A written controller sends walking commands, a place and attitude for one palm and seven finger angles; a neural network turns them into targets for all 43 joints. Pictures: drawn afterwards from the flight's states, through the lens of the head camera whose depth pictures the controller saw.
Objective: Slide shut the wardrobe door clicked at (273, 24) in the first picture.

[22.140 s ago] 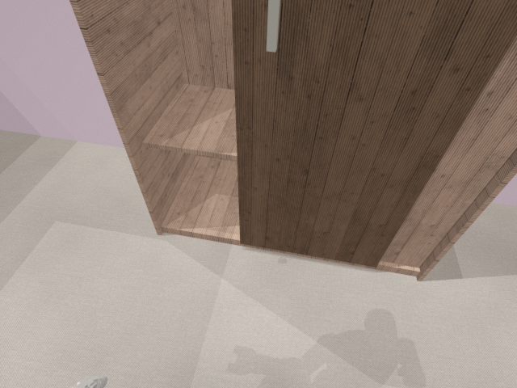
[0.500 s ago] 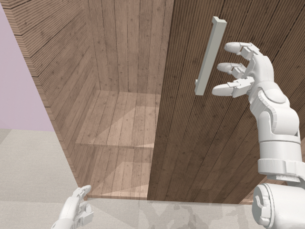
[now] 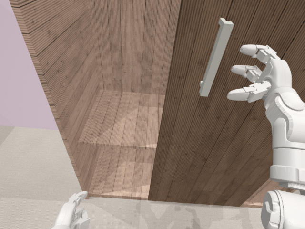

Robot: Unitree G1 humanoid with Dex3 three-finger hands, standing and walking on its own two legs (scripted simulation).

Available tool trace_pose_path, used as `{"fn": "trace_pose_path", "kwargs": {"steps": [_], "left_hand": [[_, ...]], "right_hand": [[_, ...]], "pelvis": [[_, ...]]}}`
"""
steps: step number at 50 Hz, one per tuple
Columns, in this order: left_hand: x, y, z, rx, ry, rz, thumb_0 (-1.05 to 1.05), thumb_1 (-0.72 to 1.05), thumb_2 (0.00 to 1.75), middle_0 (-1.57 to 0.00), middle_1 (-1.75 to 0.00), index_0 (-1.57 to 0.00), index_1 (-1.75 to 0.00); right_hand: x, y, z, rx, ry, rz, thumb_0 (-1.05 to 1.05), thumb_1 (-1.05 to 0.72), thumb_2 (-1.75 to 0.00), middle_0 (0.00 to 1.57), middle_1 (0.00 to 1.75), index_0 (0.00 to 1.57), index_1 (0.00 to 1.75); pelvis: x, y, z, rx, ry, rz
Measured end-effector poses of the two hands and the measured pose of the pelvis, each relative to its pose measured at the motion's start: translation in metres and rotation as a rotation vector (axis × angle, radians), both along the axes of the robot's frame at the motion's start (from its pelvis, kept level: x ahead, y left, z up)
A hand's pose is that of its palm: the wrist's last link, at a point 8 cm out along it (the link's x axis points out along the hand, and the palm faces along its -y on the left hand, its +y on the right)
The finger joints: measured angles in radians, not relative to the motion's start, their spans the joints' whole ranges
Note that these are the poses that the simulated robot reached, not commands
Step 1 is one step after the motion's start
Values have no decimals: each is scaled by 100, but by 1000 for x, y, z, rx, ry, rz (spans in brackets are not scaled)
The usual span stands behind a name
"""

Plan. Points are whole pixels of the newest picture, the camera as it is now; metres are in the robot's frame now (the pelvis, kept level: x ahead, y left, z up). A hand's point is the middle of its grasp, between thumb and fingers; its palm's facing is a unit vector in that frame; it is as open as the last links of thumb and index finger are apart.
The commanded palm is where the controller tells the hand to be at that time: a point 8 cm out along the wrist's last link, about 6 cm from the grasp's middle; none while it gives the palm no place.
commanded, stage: move the hooked fingers beside the handle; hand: right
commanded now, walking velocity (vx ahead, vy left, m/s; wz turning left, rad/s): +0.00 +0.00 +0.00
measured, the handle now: (212, 59) +0.47 -0.11 +0.27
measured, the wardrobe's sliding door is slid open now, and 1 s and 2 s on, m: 0.38 0.38 0.38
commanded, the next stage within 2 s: feel for the door with the fingertips in 0.88 s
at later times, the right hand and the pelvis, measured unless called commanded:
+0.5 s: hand (246, 74) +0.40 -0.18 +0.27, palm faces +0.03 +1.00 -0.01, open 14.0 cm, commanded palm +0.37 -0.23 +0.26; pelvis +0.00 +0.00 +0.00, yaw +0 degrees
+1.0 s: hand (247, 76) +0.40 -0.18 +0.27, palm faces +0.03 +1.00 -0.02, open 14.0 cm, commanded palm +0.37 -0.23 +0.26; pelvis +0.01 -0.01 +0.00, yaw +0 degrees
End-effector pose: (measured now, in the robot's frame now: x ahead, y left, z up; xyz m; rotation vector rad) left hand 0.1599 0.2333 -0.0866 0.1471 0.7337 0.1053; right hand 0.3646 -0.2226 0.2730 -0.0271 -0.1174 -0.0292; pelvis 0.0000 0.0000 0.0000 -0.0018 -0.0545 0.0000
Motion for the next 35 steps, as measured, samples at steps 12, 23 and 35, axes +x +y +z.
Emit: {"fn": "trace_pose_path", "kwargs": {"steps": [12,23,35], "left_hand": [[13,-3,7,11,-38,-22,1,91,90,-20,-30,-20,-30],[12,-10,5,1,-34,-18,1,91,90,-20,-30,-20,-30],[-3,-3,-4,18,28,4,1,91,90,-20,-30,-20,-30]], "right_hand": [[-5,-10,0,-1,0,-3,-1,50,-30,30,120,30,120],[10,-5,-3,12,23,7,-1,50,-30,30,120,30,120],[7,-23,-7,-2,7,-1,-1,50,-30,30,120,30,120]], "pelvis": [[-2,-1,-1,2,-1,-12],[0,-4,0,2,10,-7],[6,-8,0,5,15,-6]]}}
